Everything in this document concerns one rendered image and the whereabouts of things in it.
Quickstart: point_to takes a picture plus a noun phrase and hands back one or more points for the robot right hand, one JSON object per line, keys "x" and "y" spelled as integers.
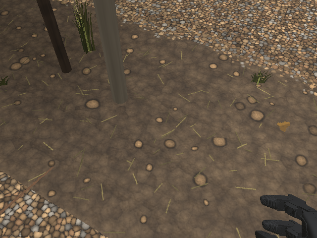
{"x": 294, "y": 207}

